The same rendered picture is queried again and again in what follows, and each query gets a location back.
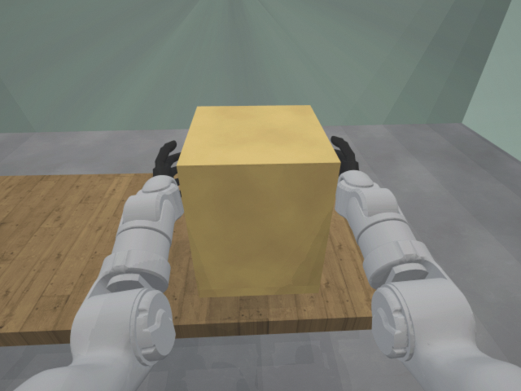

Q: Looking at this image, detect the right robot upper arm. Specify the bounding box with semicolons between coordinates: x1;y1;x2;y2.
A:
371;278;521;391

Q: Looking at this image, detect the left robot hand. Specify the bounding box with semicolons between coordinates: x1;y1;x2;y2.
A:
153;140;182;197

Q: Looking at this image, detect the left robot upper arm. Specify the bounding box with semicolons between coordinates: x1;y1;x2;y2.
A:
13;288;176;391

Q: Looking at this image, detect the right robot hand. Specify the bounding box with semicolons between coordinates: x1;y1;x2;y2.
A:
331;136;360;176

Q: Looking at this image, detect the left robot forearm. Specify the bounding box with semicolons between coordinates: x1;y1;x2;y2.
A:
70;175;184;353

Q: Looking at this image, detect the carton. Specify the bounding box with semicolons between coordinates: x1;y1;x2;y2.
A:
177;105;341;298

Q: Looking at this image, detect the right robot forearm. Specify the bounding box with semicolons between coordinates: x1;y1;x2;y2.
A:
335;170;476;340

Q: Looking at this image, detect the table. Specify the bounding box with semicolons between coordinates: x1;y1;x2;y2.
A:
0;174;376;347

